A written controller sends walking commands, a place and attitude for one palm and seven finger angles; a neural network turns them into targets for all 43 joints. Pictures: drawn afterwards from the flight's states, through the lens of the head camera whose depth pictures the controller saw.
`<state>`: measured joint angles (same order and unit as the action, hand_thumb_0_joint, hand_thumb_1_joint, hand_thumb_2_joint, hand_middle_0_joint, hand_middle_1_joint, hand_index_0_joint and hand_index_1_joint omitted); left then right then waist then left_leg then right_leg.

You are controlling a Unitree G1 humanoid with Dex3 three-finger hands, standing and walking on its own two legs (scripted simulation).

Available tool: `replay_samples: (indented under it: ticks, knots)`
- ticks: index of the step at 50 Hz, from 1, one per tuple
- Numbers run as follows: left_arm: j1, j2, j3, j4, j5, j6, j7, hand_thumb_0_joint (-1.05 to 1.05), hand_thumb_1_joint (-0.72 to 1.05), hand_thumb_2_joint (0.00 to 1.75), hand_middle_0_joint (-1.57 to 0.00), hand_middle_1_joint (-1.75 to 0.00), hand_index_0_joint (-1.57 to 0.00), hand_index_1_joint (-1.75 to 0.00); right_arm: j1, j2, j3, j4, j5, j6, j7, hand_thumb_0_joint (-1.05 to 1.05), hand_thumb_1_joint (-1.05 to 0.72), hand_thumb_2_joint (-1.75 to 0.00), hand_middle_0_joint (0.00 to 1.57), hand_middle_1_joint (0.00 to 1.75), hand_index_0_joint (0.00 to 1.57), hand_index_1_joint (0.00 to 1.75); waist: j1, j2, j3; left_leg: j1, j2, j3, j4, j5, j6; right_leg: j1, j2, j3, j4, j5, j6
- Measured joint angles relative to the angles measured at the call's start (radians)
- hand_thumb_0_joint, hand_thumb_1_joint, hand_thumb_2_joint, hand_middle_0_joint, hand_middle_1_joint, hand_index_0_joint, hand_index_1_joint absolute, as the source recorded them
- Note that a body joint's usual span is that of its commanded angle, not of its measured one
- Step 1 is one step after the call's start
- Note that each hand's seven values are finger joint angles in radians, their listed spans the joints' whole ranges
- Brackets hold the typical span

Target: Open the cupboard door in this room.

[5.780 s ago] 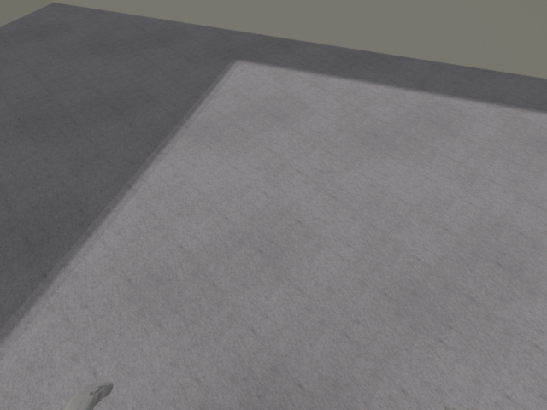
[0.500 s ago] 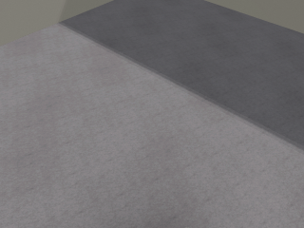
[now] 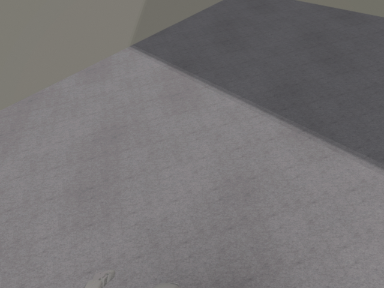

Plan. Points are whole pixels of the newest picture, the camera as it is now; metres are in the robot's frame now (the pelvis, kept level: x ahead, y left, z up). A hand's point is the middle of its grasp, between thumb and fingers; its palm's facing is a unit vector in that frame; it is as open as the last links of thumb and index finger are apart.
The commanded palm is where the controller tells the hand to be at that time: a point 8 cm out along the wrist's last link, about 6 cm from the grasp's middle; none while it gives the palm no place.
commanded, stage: turn or walk to find it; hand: left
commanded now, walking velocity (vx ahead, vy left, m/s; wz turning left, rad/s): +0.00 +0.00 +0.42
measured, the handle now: out of the picture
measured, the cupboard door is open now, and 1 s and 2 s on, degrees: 0 0 0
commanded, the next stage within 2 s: none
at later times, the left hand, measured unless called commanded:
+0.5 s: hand out of the picture -0.09 +0.25 -0.19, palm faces +0.29 -0.92 -0.25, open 7.4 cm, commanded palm none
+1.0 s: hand out of the picture -0.06 +0.22 -0.14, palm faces +0.42 -0.86 -0.29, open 7.4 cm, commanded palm none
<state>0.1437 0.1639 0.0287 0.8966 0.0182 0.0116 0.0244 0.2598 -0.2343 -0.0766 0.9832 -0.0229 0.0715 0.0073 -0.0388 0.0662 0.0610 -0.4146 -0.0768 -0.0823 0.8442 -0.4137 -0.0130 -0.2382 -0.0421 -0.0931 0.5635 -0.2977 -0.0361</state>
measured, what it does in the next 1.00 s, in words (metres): steps on the spot, turning left: left foot, then right foot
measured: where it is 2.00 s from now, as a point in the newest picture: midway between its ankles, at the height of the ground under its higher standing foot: outside the picture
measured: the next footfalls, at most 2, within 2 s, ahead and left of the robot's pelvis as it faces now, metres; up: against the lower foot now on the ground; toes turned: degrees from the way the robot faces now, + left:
left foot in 0.44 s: -0.04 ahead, +0.15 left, +0.00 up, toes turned +17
right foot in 0.92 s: +0.00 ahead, -0.08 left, +0.00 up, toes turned +19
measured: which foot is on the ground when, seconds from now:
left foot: up 0.00-0.42, down 0.44-0.92, up 0.94-1.00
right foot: down 0.00-0.44, up 0.46-0.90, down 0.92-1.00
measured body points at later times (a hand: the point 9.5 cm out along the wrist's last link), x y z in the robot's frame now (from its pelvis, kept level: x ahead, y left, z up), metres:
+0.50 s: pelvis -0.05 +0.04 -0.01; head -0.03 +0.06 +0.44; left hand -0.10 +0.29 -0.17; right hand +0.09 -0.19 -0.14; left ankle -0.08 +0.14 -0.74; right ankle -0.01 -0.09 -0.71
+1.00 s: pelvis -0.07 +0.00 +0.00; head -0.03 -0.02 +0.45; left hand -0.08 +0.26 -0.12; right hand +0.06 -0.21 -0.17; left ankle -0.11 +0.12 -0.69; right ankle -0.04 -0.09 -0.73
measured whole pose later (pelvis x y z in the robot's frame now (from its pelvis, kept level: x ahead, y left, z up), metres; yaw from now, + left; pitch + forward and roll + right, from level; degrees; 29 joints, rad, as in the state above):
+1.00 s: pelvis -0.07 +0.00 +0.00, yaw +25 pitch -1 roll +2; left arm 0.16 0.16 0.03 0.91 0.02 0.01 0.02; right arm 0.24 -0.23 -0.08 0.98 -0.02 0.07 0.01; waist -0.03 0.06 0.06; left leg -0.44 -0.07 -0.07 0.88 -0.43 -0.01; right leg -0.23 -0.05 -0.09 0.55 -0.31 -0.03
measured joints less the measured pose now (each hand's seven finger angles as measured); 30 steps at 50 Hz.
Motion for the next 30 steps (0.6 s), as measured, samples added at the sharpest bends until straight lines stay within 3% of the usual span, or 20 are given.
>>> replay_samples:
  ticks: [4,10,18,22,25,30]
  knots:
    - [0.035,-0.011,-0.002,0.011,-0.002,0.004,0.003,0.01,0.9,0.9,-0.2,-0.3,-0.2,-0.3,0.015,-0.017,-0.013,0.015,-0.005,0.012,0.012,0.01,-0.91,-0.9,0.2,0.3,0.2,0.3,0.001,-0.006,-0.009,-0.076,0.038,0.026,0.285,0.057,-0.023,0.035,-0.018,-0.035,-0.067,0.035,-0.004]
    - [0.07,-0.017,-0.003,0.033,0.0,-0.004,0.004,0.01,0.9,0.9,-0.2,-0.3,-0.2,-0.3,0.03,-0.027,-0.016,0.034,-0.005,0.019,0.012,0.0,-0.91,-0.9,0.2,0.29,0.2,0.3,0.007,-0.017,-0.008,-0.055,0.101,0.031,0.323,0.097,-0.058,0.045,-0.038,-0.102,-0.096,0.054,-0.007]
    - [0.105,0.017,0.013,0.064,0.015,0.0,0.002,0.01,0.91,0.9,-0.2,-0.3,-0.2,-0.3,-0.03,-0.009,0.003,0.03,0.006,0.012,0.009,0.01,-0.91,-0.9,0.19,0.29,0.2,0.3,0.054,-0.064,0.015,0.082,0.122,0.11,0.0,-0.033,-0.05,0.001,-0.091,-0.16,-0.046,0.049,0.016]
    - [0.123,0.052,0.026,0.083,0.007,0.013,-0.001,0.01,0.9,0.9,-0.2,-0.3,-0.2,-0.3,-0.066,0.002,0.016,-0.003,0.011,-0.023,0.007,0.01,-0.91,-0.9,0.19,0.29,0.2,0.3,0.061,-0.086,0.014,0.183,0.106,0.147,-0.268,0.099,-0.017,-0.049,-0.131,-0.188,0.055,0.013,0.051]
    - [0.125,0.084,0.037,0.102,0.004,0.049,0.002,0.01,0.9,0.9,-0.2,-0.29,-0.2,-0.3,-0.093,0.03,0.027,-0.017,0.003,-0.039,0.004,0.0,-0.91,-0.9,0.19,0.29,0.2,0.3,0.071,-0.122,0.017,0.175,0.083,0.153,-0.248,0.088,0.034,-0.137,-0.114,-0.08,0.27,-0.171,0.085]
    - [0.101,0.094,0.043,0.108,0.005,0.059,-0.009,0.01,0.91,0.9,-0.2,-0.29,-0.2,-0.3,-0.097,0.05,0.046,-0.029,0.001,-0.046,-0.01,0.0,-0.91,-0.9,0.2,0.3,0.2,0.3,0.065,-0.107,0.001,0.198,0.068,0.117,-0.339,0.144,0.052,-0.221,-0.066,0.015,0.496,-0.111,0.107]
